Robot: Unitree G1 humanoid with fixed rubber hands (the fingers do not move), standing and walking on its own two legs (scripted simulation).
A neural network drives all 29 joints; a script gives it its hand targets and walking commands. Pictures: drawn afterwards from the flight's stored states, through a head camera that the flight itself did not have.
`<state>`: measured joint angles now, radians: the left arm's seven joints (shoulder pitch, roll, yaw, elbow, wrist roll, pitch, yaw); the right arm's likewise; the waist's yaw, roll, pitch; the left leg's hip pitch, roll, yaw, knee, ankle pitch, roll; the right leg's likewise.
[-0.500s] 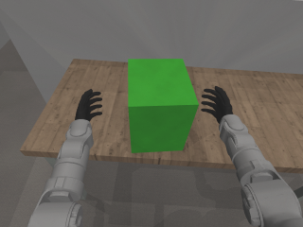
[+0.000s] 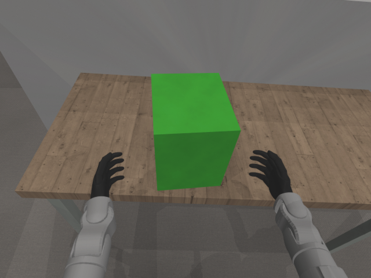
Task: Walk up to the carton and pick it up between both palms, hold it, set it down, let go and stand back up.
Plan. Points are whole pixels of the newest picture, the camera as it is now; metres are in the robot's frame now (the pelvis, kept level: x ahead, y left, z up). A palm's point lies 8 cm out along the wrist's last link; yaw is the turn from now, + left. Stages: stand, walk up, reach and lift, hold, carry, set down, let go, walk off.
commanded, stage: set down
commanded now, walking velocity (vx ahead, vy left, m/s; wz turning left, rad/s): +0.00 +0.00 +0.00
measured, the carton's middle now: (187, 132) +0.48 +0.01 +0.01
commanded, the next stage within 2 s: let go in 1.60 s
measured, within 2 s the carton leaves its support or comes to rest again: neither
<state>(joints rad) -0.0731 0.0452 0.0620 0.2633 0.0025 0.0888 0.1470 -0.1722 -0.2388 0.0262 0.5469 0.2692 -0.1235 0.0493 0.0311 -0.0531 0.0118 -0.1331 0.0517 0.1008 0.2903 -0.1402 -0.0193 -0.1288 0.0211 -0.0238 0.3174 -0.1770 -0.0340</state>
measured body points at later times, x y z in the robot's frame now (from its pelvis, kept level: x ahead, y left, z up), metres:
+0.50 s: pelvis +0.01 +0.00 +0.00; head +0.01 +0.02 +0.45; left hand +0.23 +0.19 -0.02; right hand +0.25 -0.20 -0.02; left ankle +0.01 +0.13 -0.75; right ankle +0.00 -0.10 -0.75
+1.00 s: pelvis +0.02 +0.01 +0.00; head +0.01 +0.03 +0.45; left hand +0.21 +0.22 -0.05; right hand +0.22 -0.20 -0.05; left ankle +0.01 +0.13 -0.75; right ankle +0.00 -0.10 -0.75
